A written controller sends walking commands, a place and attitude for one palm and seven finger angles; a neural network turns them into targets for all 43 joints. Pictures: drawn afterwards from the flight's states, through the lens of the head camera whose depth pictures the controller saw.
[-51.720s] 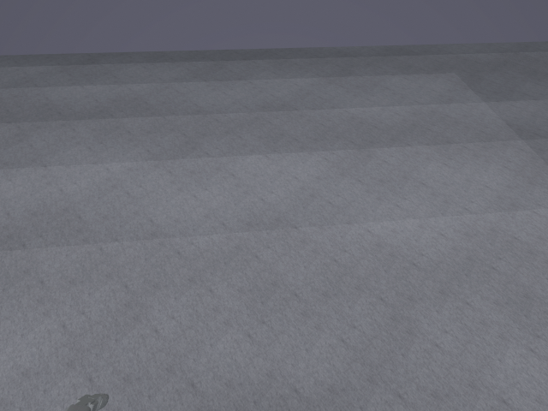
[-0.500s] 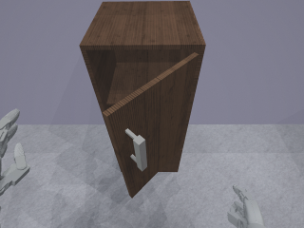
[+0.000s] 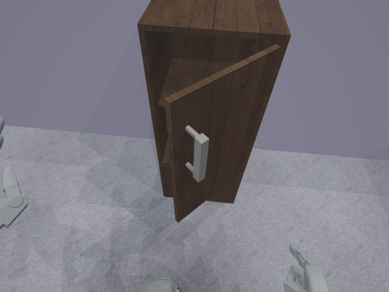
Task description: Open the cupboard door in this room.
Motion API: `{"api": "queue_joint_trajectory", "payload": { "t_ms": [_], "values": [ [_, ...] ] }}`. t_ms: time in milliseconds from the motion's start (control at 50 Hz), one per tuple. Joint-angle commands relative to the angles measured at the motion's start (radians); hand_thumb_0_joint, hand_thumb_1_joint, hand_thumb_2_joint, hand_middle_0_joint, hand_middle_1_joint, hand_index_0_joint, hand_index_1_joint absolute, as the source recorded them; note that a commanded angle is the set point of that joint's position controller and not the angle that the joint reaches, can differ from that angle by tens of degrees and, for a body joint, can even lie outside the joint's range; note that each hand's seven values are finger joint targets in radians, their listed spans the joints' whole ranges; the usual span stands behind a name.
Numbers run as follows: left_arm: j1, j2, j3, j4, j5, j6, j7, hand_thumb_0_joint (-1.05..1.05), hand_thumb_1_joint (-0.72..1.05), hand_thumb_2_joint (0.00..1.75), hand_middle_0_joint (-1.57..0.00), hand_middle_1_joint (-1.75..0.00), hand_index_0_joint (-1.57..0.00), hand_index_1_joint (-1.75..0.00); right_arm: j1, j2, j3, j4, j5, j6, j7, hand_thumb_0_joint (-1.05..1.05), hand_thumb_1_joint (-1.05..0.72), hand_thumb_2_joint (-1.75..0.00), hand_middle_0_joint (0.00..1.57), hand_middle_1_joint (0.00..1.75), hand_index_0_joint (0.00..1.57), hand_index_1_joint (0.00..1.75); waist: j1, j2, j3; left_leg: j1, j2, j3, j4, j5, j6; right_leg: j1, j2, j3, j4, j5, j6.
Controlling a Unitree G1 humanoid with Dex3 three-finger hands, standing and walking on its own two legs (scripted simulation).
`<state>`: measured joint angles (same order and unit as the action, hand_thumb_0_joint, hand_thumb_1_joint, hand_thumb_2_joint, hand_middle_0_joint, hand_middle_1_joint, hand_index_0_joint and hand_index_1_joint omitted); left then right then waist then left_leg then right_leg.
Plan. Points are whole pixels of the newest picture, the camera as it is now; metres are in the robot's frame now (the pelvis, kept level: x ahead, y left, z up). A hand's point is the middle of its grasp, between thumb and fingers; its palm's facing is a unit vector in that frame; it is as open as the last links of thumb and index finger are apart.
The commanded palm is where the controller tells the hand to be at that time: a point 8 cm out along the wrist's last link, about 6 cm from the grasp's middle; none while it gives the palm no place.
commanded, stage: step back with the hand held close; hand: left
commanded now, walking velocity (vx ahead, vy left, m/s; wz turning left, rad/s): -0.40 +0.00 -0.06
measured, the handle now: (194, 154) +0.42 +0.04 +0.01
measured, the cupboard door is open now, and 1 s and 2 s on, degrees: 46 46 46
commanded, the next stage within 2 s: stop stepping back and stand still in 0.32 s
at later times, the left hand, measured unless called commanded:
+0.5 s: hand (25, 259) +0.12 +0.22 +0.18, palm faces +0.27 -0.84 -0.48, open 7.4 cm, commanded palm +0.06 +0.27 +0.19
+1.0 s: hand out of the picture +0.05 +0.25 +0.18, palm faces +0.39 -0.83 -0.39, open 7.4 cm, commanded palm +0.01 +0.29 +0.19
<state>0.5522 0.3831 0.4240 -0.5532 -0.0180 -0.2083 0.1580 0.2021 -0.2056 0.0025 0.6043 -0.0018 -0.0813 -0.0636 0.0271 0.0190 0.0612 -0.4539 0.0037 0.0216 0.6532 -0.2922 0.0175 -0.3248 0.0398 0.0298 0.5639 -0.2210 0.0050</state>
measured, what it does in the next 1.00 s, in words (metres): walks backwards: right foot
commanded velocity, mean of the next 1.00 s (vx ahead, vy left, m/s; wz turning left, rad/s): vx -0.05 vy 0.01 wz -0.01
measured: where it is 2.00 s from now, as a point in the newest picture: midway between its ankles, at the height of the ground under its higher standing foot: outside the picture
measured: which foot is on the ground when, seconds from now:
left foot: down 0.00-1.00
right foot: down 0.00-0.10, up 0.12-0.38, down 0.40-1.00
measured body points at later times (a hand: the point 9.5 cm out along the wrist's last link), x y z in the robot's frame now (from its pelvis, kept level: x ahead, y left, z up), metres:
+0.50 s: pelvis -0.11 -0.01 +0.00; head -0.08 +0.01 +0.45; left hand +0.10 +0.26 +0.20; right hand +0.06 -0.25 -0.08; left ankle +0.05 +0.08 -0.72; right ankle -0.22 -0.11 -0.73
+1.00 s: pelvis -0.16 +0.01 +0.00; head -0.20 +0.03 +0.44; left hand +0.02 +0.30 +0.20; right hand -0.04 -0.24 -0.09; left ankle -0.01 +0.08 -0.72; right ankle -0.22 -0.11 -0.73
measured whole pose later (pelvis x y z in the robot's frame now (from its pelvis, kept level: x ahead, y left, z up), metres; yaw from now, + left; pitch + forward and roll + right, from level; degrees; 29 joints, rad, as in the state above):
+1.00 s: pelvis -0.16 +0.01 +0.00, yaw -5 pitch -4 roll -3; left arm 0.54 0.40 0.40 -0.51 -0.04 -0.16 0.15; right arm 0.27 -0.20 0.01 0.68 -0.01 -0.10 -0.09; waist 0.01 0.03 -0.02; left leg -0.46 0.01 0.00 0.68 -0.30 -0.02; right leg -0.10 0.05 -0.03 0.58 -0.41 -0.03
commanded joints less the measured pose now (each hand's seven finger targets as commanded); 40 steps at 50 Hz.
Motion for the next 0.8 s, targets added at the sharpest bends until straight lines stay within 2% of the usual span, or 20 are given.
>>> {"api": "queue_joint_trajectory", "payload": {
  "t_ms": [0,40,60,80,100,140,160,280,320,360,380,400,420,440,460,500,560,640,700,780],
  "values": [
    [-0.098,0.222,0.110,-0.176,-0.010,-0.054,0.039,0.00,0.90,0.90,-0.20,-0.30,-0.20,-0.30,-0.071,-0.115,-0.057,-0.124,-0.003,-0.043,-0.017,0.00,-0.90,-0.90,0.20,0.30,0.20,0.30,-0.052,-0.132,-0.133,0.238,-0.003,-0.035,-0.037,0.001,-0.016,-0.155,-0.196,0.183,-0.235,0.049,-0.088],
    [-0.110,0.237,0.129,-0.194,-0.010,-0.061,0.034,0.00,0.90,0.90,-0.20,-0.30,-0.20,-0.30,-0.103,-0.144,-0.058,-0.142,0.001,-0.042,-0.028,0.00,-0.90,-0.90,0.20,0.30,0.20,0.30,-0.038,0.034,-0.106,0.130,0.089,-0.137,-0.252,0.060,0.021,-0.051,-0.052,0.083,-0.127,0.040,-0.009],
    [-0.097,0.254,0.154,-0.191,0.000,-0.073,0.033,0.00,0.90,0.90,-0.20,-0.30,-0.20,-0.30,-0.133,-0.154,-0.060,-0.148,0.001,-0.045,-0.034,0.00,-0.90,-0.90,0.20,0.30,0.20,0.30,-0.031,0.193,-0.117,-0.020,0.184,-0.223,-0.391,-0.129,0.055,0.089,0.005,0.032,0.019,-0.040,0.008],
    [-0.050,0.223,0.165,-0.162,0.003,-0.079,0.024,0.00,0.90,0.90,-0.20,-0.30,-0.20,-0.30,-0.125,-0.157,-0.061,-0.162,0.002,-0.058,-0.032,0.00,-0.90,-0.90,0.20,0.30,0.20,0.30,-0.019,0.286,-0.162,-0.205,0.285,-0.348,-0.555,-0.455,0.104,0.281,0.072,-0.011,0.247,-0.116,0.021],
    [-0.069,0.221,0.172,-0.177,0.008,-0.075,0.019,0.00,0.90,0.90,-0.20,-0.30,-0.20,-0.30,-0.125,-0.155,-0.066,-0.167,-0.013,-0.063,-0.032,0.00,-0.90,-0.90,0.20,0.30,0.20,0.30,-0.021,0.304,-0.143,-0.310,0.346,-0.420,-0.620,-0.525,0.151,0.310,0.084,-0.002,0.438,-0.144,0.023],
    [-0.076,0.209,0.155,-0.190,0.001,-0.072,0.019,0.00,0.90,0.90,-0.20,-0.30,-0.20,-0.30,-0.114,-0.132,-0.073,-0.144,-0.017,-0.078,-0.012,0.00,-0.90,-0.90,0.20,0.30,0.20,0.30,-0.021,0.131,-0.141,-0.122,0.323,-0.350,-0.506,-0.276,0.162,0.125,0.059,0.030,0.489,-0.219,0.005],
    [-0.052,0.206,0.150,-0.194,-0.010,-0.071,0.021,0.00,0.90,0.90,-0.20,-0.30,-0.20,-0.30,-0.125,-0.131,-0.075,-0.143,-0.013,-0.087,-0.008,0.00,-0.90,-0.90,0.20,0.30,0.20,0.30,-0.016,0.122,-0.168,-0.024,0.310,-0.315,-0.476,-0.212,0.155,0.076,0.045,0.023,0.462,-0.232,0.005],
    [-0.046,0.185,0.077,-0.244,-0.044,-0.051,0.020,0.00,0.90,0.90,-0.20,-0.30,-0.20,-0.30,-0.098,-0.123,-0.053,-0.092,-0.023,-0.096,0.011,0.00,-0.90,-0.90,0.20,0.30,0.20,0.30,-0.022,0.250,-0.243,0.261,0.221,-0.174,-0.504,-0.005,0.048,0.082,0.048,-0.071,0.013,-0.309,-0.024],
    [-0.057,0.228,0.107,-0.246,-0.051,-0.066,0.013,0.00,0.90,0.90,-0.20,-0.30,-0.20,-0.30,-0.094,-0.121,-0.052,-0.088,-0.029,-0.080,0.011,0.00,-0.90,-0.90,0.20,0.30,0.20,0.30,-0.015,0.197,-0.269,0.333,0.202,-0.125,-0.409,0.188,0.009,0.114,0.019,-0.053,-0.234,-0.159,-0.044],
    [-0.060,0.299,0.158,-0.249,-0.051,-0.084,0.005,0.00,0.90,0.90,-0.20,-0.30,-0.20,-0.30,-0.096,-0.109,-0.050,-0.085,-0.029,-0.050,0.010,0.00,-0.90,-0.90,0.20,0.30,0.20,0.30,-0.031,0.054,-0.278,0.394,0.128,-0.034,-0.195,0.252,-0.030,0.017,-0.122,0.082,-0.323,0.054,-0.091],
    [-0.090,0.312,0.171,-0.237,-0.060,-0.092,0.011,0.00,0.90,0.90,-0.20,-0.30,-0.20,-0.30,-0.126,-0.097,-0.038,-0.095,-0.026,-0.048,0.004,0.00,-0.90,-0.90,0.20,0.30,0.20,0.30,-0.029,-0.032,-0.269,0.402,0.087,0.001,-0.104,0.167,-0.042,-0.050,-0.203,0.131,-0.331,0.165,-0.092],
    [-0.108,0.328,0.187,-0.229,-0.053,-0.100,0.018,0.00,0.90,0.90,-0.20,-0.30,-0.20,-0.30,-0.133,-0.089,-0.031,-0.097,-0.024,-0.050,-0.004,0.00,-0.90,-0.90,0.20,0.30,0.20,0.30,-0.028,-0.056,-0.254,0.356,0.049,0.035,-0.048,0.117,-0.044,-0.035,-0.230,0.113,-0.308,0.391,-0.070],
    [-0.054,0.294,0.163,-0.180,-0.053,-0.081,0.011,0.00,0.90,0.90,-0.20,-0.30,-0.20,-0.30,-0.140,-0.104,-0.043,-0.113,0.000,-0.049,-0.008,0.00,-0.90,-0.90,0.20,0.30,0.20,0.30,-0.028,-0.197,-0.238,0.287,-0.005,0.034,0.030,0.073,-0.030,0.018,-0.208,0.061,-0.253,0.546,-0.010],
    [0.014,0.303,0.189,-0.149,-0.048,-0.059,0.009,0.00,0.90,0.90,-0.20,-0.30,-0.20,-0.30,-0.147,-0.110,-0.038,-0.140,0.007,-0.041,-0.011,0.00,-0.90,-0.90,0.20,0.30,0.20,0.30,-0.025,-0.213,-0.224,0.235,-0.007,0.031,0.065,0.084,-0.017,0.050,-0.204,0.045,-0.201,0.663,0.004],
    [0.062,0.313,0.212,-0.130,-0.052,-0.039,0.011,0.00,0.90,0.90,-0.20,-0.30,-0.20,-0.30,-0.156,-0.110,-0.031,-0.145,0.002,-0.031,-0.015,0.00,-0.90,-0.90,0.20,0.30,0.20,0.30,-0.028,-0.163,-0.254,0.221,-0.008,0.022,0.048,0.132,-0.015,0.082,-0.204,0.037,-0.160,0.677,-0.010],
    [0.052,0.265,0.166,-0.141,-0.058,-0.021,0.007,0.00,0.90,0.90,-0.20,-0.30,-0.20,-0.30,-0.122,-0.111,-0.016,-0.146,0.008,-0.021,-0.022,0.00,-0.90,-0.90,0.20,0.30,0.20,0.30,-0.048,-0.022,-0.210,0.278,0.016,-0.001,-0.083,0.339,0.001,0.079,-0.156,0.021,-0.139,0.534,-0.009],
    [0.013,0.268,0.153,-0.081,-0.049,-0.030,0.010,0.00,0.90,0.90,-0.20,-0.30,-0.20,-0.30,-0.101,-0.146,-0.030,-0.137,0.007,-0.050,-0.029,0.00,-0.90,-0.90,0.20,0.30,0.20,0.30,-0.040,0.044,-0.128,0.340,0.079,-0.081,-0.151,0.361,0.030,-0.013,-0.081,0.010,-0.196,0.211,0.033],
    [-0.005,0.242,0.121,-0.151,-0.044,-0.051,0.006,0.00,0.90,0.90,-0.20,-0.30,-0.20,-0.30,-0.098,-0.141,-0.035,-0.147,-0.004,-0.072,-0.027,0.00,-0.90,-0.90,0.20,0.30,0.20,0.30,-0.042,0.124,-0.060,0.210,0.078,-0.152,-0.333,-0.139,-0.005,0.004,-0.029,-0.030,-0.245,-0.290,-0.035],
    [0.004,0.237,0.129,-0.185,-0.035,-0.055,0.010,0.00,0.90,0.90,-0.20,-0.30,-0.20,-0.30,-0.084,-0.135,-0.041,-0.143,-0.009,-0.086,-0.030,0.00,-0.90,-0.90,0.20,0.30,0.20,0.30,-0.039,0.159,-0.084,0.193,0.067,-0.146,-0.387,-0.230,-0.031,0.042,0.004,-0.062,-0.230,-0.352,-0.050],
    [0.013,0.236,0.136,-0.191,-0.035,-0.047,0.018,0.00,0.90,0.90,-0.20,-0.30,-0.20,-0.30,-0.064,-0.122,-0.042,-0.125,-0.014,-0.099,-0.036,0.00,-0.90,-0.90,0.20,0.30,0.20,0.30,-0.039,0.117,-0.134,0.266,0.058,-0.112,-0.351,-0.161,-0.041,0.039,-0.002,-0.056,-0.245,-0.315,-0.057]
  ]
}}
